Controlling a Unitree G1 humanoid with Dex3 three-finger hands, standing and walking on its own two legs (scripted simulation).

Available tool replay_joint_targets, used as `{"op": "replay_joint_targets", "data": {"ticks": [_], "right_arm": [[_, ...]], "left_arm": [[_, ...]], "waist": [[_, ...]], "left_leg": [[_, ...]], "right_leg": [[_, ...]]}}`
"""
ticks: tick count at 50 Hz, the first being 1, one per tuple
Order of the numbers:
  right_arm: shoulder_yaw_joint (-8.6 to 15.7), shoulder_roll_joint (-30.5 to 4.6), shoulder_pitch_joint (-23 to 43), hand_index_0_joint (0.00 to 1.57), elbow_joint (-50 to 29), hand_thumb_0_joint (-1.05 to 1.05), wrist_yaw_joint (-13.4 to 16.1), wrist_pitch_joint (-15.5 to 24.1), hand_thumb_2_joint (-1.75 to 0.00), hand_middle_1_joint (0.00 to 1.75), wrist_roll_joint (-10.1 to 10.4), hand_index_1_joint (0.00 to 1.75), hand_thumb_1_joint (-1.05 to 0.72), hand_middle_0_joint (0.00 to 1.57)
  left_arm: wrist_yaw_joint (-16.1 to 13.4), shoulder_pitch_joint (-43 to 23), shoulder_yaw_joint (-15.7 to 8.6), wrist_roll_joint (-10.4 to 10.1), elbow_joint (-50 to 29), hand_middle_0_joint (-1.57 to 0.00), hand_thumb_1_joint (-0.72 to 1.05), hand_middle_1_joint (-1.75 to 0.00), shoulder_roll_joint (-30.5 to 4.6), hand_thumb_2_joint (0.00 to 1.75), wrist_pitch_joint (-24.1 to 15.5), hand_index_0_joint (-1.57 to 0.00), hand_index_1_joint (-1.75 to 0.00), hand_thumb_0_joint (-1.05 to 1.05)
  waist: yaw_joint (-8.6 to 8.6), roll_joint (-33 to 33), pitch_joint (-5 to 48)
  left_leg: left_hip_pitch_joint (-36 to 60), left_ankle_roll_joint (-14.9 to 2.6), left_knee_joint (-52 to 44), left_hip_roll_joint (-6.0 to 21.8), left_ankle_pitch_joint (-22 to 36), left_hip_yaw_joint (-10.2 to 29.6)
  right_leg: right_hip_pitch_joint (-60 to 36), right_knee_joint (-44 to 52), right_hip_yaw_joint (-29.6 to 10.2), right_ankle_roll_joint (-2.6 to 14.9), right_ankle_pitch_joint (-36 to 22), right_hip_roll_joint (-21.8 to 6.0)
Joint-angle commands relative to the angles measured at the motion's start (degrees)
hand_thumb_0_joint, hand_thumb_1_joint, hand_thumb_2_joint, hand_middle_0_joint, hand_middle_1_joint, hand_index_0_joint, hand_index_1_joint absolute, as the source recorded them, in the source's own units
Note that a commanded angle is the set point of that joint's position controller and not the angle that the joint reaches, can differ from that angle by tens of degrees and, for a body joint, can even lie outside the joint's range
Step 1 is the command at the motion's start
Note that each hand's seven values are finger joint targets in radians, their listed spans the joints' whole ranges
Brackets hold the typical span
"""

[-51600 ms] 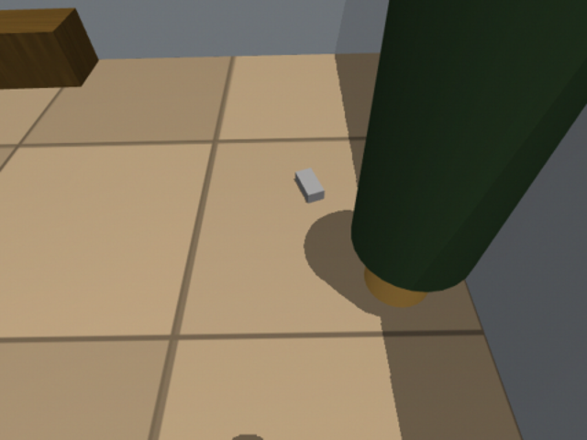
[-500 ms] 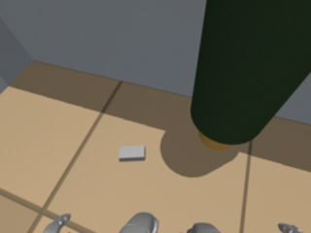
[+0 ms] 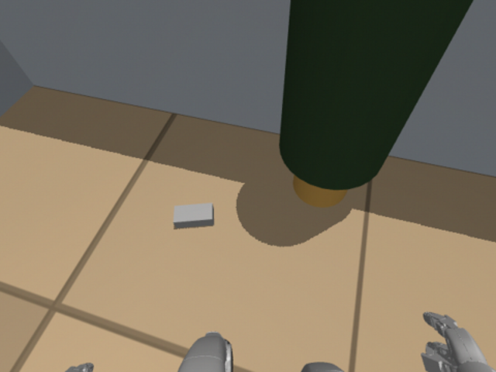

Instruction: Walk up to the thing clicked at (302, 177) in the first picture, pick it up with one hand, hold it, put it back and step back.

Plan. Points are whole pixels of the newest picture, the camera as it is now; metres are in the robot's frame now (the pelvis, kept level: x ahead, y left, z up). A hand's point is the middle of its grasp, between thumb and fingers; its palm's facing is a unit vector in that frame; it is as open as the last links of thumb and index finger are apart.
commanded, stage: step back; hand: left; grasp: from above
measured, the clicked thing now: (194, 215) +0.74 +0.30 -0.72
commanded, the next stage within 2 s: stand in 1.86 s
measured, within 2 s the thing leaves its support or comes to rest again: neither
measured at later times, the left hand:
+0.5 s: hand out of the picture -0.07 +0.28 -0.13, palm faces +0.11 -0.91 -0.39, open 7.4 cm
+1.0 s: hand out of the picture -0.29 +0.26 -0.12, palm faces +0.12 -0.89 -0.44, open 7.4 cm
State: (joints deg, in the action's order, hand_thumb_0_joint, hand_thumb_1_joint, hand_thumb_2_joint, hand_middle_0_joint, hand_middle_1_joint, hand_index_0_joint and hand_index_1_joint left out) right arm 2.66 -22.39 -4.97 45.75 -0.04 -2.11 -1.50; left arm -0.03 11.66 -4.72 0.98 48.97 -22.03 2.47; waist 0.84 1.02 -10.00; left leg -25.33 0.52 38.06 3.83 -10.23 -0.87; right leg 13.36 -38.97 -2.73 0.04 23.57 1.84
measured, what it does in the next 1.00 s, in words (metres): walks backwards: left foot, then right foot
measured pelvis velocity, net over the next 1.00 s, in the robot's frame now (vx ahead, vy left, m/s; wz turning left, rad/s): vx -0.33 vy -0.04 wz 0.13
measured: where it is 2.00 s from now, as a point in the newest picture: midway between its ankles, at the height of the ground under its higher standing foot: outside the picture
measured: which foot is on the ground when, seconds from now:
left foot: down 0.00-0.02, up 0.04-0.32, down 0.34-0.72, up 0.74-0.98, down 1.00-1.00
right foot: down 0.00-0.38, up 0.40-0.68, down 0.70-1.00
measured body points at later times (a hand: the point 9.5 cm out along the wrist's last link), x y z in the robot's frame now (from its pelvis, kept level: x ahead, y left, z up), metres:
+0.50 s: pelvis -0.17 -0.01 +0.01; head -0.13 +0.01 +0.46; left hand -0.07 +0.32 -0.10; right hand -0.07 -0.31 -0.10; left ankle -0.15 +0.11 -0.71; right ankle -0.14 -0.14 -0.64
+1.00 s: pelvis -0.33 -0.04 +0.01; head -0.30 -0.05 +0.46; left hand -0.29 +0.30 -0.09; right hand -0.23 -0.35 -0.12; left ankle -0.34 +0.10 -0.71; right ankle -0.28 -0.15 -0.71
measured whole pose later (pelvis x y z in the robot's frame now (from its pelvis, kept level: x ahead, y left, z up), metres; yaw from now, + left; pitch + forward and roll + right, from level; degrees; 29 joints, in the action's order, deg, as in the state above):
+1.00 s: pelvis -0.33 -0.04 +0.01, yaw +7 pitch -3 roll +1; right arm 3.6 -23.0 -13.8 54.9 -0.7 -2.3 -1.9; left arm 0.1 12.1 -4.0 2.7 50.8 -22.2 0.8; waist 1.3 1.0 -5.1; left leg -14.6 0.2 37.5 -1.2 -25.6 2.5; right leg 18.9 -39.8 2.3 1.0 18.7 -3.0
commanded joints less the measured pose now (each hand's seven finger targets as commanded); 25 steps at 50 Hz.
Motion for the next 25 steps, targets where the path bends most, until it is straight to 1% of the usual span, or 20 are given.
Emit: {"op": "replay_joint_targets", "data": {"ticks": [1, 2, 3, 4, 5, 7, 9, 12, 14, 15, 16, 17, 18, 19, 20, 21, 22, 23, 24, 25], "right_arm": [[3.5, -10.3, 2.2, 0.2, -5.1, 0.0, 2.1, -0.3, -0.9, 0.3, 1.2, 0.3, -0.9, 0.2], [4.1, -12.2, 1.7, 0.2, -4.1, 0.0, 2.2, -0.3, -0.9, 0.3, 1.2, 0.3, -0.9, 0.2], [3.9, -11.9, -2.3, 0.2, -2.5, 0.0, 2.0, -0.2, -0.9, 0.3, 1.5, 0.3, -0.9, 0.2], [3.7, -11.2, -5.0, 0.2, -1.1, 0.0, 2.1, -0.1, -0.9, 0.3, 1.7, 0.3, -0.9, 0.2], [3.3, -10.8, -6.2, 0.2, -0.5, 0.0, 2.1, 0.2, -0.9, 0.3, 1.8, 0.3, -0.9, 0.2], [3.1, -11.0, -6.6, 0.2, -0.5, 0.0, 2.1, 0.5, -0.9, 0.3, 1.2, 0.3, -0.9, 0.2], [2.9, -10.3, -5.8, 0.2, -1.2, 0.0, 2.0, 0.2, -0.9, 0.3, 0.9, 0.3, -0.9, 0.2], [2.8, -9.9, -4.6, 0.2, -1.7, 0.0, 1.6, 0.4, -0.9, 0.3, 0.4, 0.3, -0.9, 0.2], [3.0, -9.5, -8.2, 0.2, -0.4, 0.0, 1.4, 0.6, -0.9, 0.3, 0.3, 0.3, -0.9, 0.2], [3.2, -9.7, -10.9, 0.2, 0.9, 0.0, 1.3, 0.7, -0.9, 0.3, 0.3, 0.3, -0.9, 0.2], [3.5, -9.8, -13.4, 0.2, 2.4, 0.0, 1.2, 0.8, -0.9, 0.3, 0.3, 0.3, -0.9, 0.2], [4.2, -11.5, -12.9, 0.2, 2.1, 0.0, 1.2, 0.9, -0.9, 0.3, -0.3, 0.3, -0.9, 0.2], [5.2, -15.9, -11.1, 0.2, 1.1, 0.0, 1.1, 1.0, -0.9, 0.3, -1.3, 0.3, -0.9, 0.2], [5.9, -22.0, -7.4, 0.2, -0.3, 0.0, 0.5, 0.7, -0.9, 0.3, -0.5, 0.3, -0.9, 0.2], [5.9, -20.9, -5.8, 0.2, -0.5, 0.0, 0.7, 1.3, -0.9, 0.3, -1.1, 0.3, -0.9, 0.2], [4.6, -16.8, -3.6, 0.2, -0.5, 0.0, 1.1, 1.6, -0.9, 0.3, -1.0, 0.3, -0.9, 0.2], [3.5, -14.7, -0.7, 0.2, -0.9, 0.0, 1.4, 1.4, -0.9, 0.3, -1.3, 0.3, -0.9, 0.2], [3.4, -14.2, 0.7, 0.2, -1.4, 0.0, 1.6, 1.4, -0.9, 0.3, -1.2, 0.3, -0.9, 0.2], [3.3, -13.5, 1.1, 0.2, -1.7, 0.0, 1.6, 1.4, -0.9, 0.3, -0.8, 0.3, -0.9, 0.2], [3.4, -12.6, 0.3, 0.2, -1.6, 0.0, 1.4, 1.2, -0.9, 0.3, -1.0, 0.3, -0.9, 0.2]], "left_arm": [[-0.7, 3.2, -6.3, 1.8, -5.6, -0.2, 0.9, -0.3, -22.4, 0.9, -1.9, -0.2, -0.3, 0.0], [-0.9, 0.3, -5.8, 1.4, -6.7, -0.2, 0.9, -0.3, -20.5, 0.9, -2.2, -0.2, -0.3, 0.0], [-1.2, -4.9, -4.8, 0.9, -7.6, -0.2, 0.9, -0.3, -16.9, 0.9, -2.4, -0.2, -0.3, 0.0], [-1.5, -8.6, -4.3, 1.3, -8.1, -0.2, 0.9, -0.3, -15.0, 0.9, -2.3, -0.2, -0.3, 0.0], [-1.5, -8.6, -4.4, 1.5, -8.2, -0.2, 0.9, -0.3, -13.6, 0.9, -2.2, -0.2, -0.3, 0.0], [-1.7, -5.1, -4.1, 1.7, -8.5, -0.2, 0.9, -0.3, -13.3, 0.9, -2.3, -0.2, -0.3, 0.0], [-2.2, -3.0, -4.0, 1.7, -8.1, -0.2, 0.9, -0.3, -12.9, 0.9, -1.9, -0.2, -0.3, 0.0], [-2.7, -0.6, -3.9, 1.6, -7.8, -0.2, 0.9, -0.3, -13.6, 0.9, -1.6, -0.2, -0.3, 0.0], [-2.5, -2.0, -3.6, 0.9, -8.1, -0.2, 0.9, -0.3, -13.9, 0.9, -1.2, -0.2, -0.3, 0.0], [-2.3, -3.5, -3.4, 0.4, -8.5, -0.2, 0.9, -0.3, -14.1, 0.9, -0.9, -0.2, -0.3, 0.0], [-2.0, -4.4, -3.0, 0.1, -8.6, -0.2, 0.9, -0.3, -13.9, 0.9, -0.5, -0.2, -0.3, 0.0], [-1.9, -4.0, -2.2, 0.1, -9.1, -0.2, 0.9, -0.3, -12.4, 0.9, -0.2, -0.2, -0.3, 0.0], [-1.7, -2.3, -1.5, -0.2, -9.2, -0.2, 0.9, -0.3, -9.8, 0.9, -0.1, -0.2, -0.3, 0.0], [-2.5, -7.2, -2.8, -0.6, -9.6, -0.2, 0.9, -0.3, -11.8, 0.9, -0.2, -0.2, -0.3, 0.0], [-2.9, -9.1, -3.3, 0.3, -8.8, -0.2, 0.9, -0.3, -12.5, 0.9, -0.1, -0.2, -0.3, 0.0], [-2.8, -8.1, -3.4, -0.3, -7.8, -0.2, 0.9, -0.3, -11.9, 0.9, 0.2, -0.2, -0.3, 0.0], [-2.7, -4.7, -3.0, -1.1, -6.2, -0.2, 0.9, -0.3, -10.8, 0.9, 0.4, -0.2, -0.3, 0.0], [-2.5, -1.8, -3.0, -1.1, -5.1, -0.2, 0.9, -0.3, -11.4, 0.9, 0.3, -0.2, -0.3, 0.0], [-2.2, -0.3, -3.2, -0.9, -4.4, -0.2, 0.9, -0.3, -11.7, 0.9, 0.1, -0.2, -0.3, 0.0], [-1.9, -0.5, -3.1, -0.5, -4.2, -0.2, 0.9, -0.3, -11.3, 0.9, -0.2, -0.2, -0.3, 0.0]], "waist": [[4.05, -17.2, 8.2], [2.29, -12.9, 5.7], [-1.07, -7.0, 5.2], [-3.26, -6.3, 5.5], [-3.22, -8.5, 6.8], [-0.52, -9.5, 8.2], [0.93, -9.9, 8.2], [2.83, -11.3, 10.5], [1.45, -13.2, 13.1], [0.04, -12.6, 14.4], [-1.27, -10.3, 14.9], [-1.32, -6.5, 13.8], [-0.67, 5.0, 13.3], [-3.49, 14.3, 11.8], [-3.69, 10.3, 9.0], [-1.68, 3.2, 8.7], [0.78, 3.0, 8.4], [1.83, 4.2, 7.9], [2.04, 6.5, 8.1], [1.14, 6.4, 8.4]], "left_leg": [[-5.8, 0.06, 22.7, -9.9, -25.6, 9.6], [-3.4, 0.32, 29.7, -8.7, -23.4, 13.4], [-3.4, -0.07, 32.7, -10.4, -19.0, 14.4], [-2.9, -0.25, 33.9, -11.2, -16.0, 12.7], [-2.5, 0.25, 33.7, -11.6, -15.1, 11.0], [-2.7, 1.06, 31.6, -10.6, -16.7, 9.4], [-3.8, 1.26, 25.7, -9.2, -19.0, 8.3], [-1.6, 0.69, 12.4, -6.7, -20.8, 5.5], [2.9, -0.32, 2.4, -5.5, -18.6, 2.9], [6.8, -0.96, -4.4, -5.6, -13.9, 1.3], [11.7, -1.63, -11.8, -6.1, -6.8, -0.4], [14.7, -3.28, -14.2, -2.7, -3.3, 5.9], [18.4, -8.02, -17.0, 9.5, 2.2, 23.0], [8.1, -17.36, -20.0, 18.5, 8.9, 32.1], [2.3, -19.23, -20.4, 19.5, 10.3, 33.2], [3.8, -16.36, -17.1, 14.9, 15.7, 24.0], [4.5, -14.39, -16.5, 11.6, 16.2, 18.1], [5.4, -13.37, -15.7, 10.5, 14.4, 15.3], [7.5, -14.28, -14.7, 11.2, 14.8, 15.1], [9.9, -14.6, -13.9, 10.1, 14.5, 14.4]], "right_leg": [[8.8, 23.8, -32.6, 16.73, -5.6, -26.6], [13.4, 23.8, -31.2, 17.62, -7.6, -26.3], [11.9, 19.6, -20.4, 14.18, -14.2, -20.4], [10.7, 17.1, -13.0, 11.38, -18.7, -16.2], [8.6, 15.8, -9.8, 10.2, -20.5, -14.4], [3.2, 13.9, -9.3, 10.98, -24.2, -14.7], [-1.7, 13.8, -9.7, 11.52, -24.0, -16.1], [-7.8, 11.4, -10.5, 11.89, -29.9, -17.5], [-8.8, 9.0, -10.6, 11.21, -31.6, -17.4], [-7.7, 6.9, -9.5, 10.37, -30.6, -16.7], [-4.6, 5.1, -7.7, 8.63, -27.5, -15.4], [2.3, 2.5, -6.9, 5.71, -20.7, -13.3], [13.3, -7.2, -1.9, 2.42, -7.2, -6.0], [12.7, -19.9, 0.5, 0.39, 14.3, 1.8], [11.1, -29.2, -6.9, 0.65, 14.9, 2.2], [11.9, -33.4, -9.9, 1.27, 11.1, 3.3], [12.9, -36.8, -9.4, 1.61, 7.7, 4.3], [13.5, -37.2, -7.8, 1.33, 5.3, 4.0], [13.2, -35.0, -6.0, 0.49, 5.4, 2.8], [13.0, -31.3, -4.7, -0.43, 5.9, 1.9]]}}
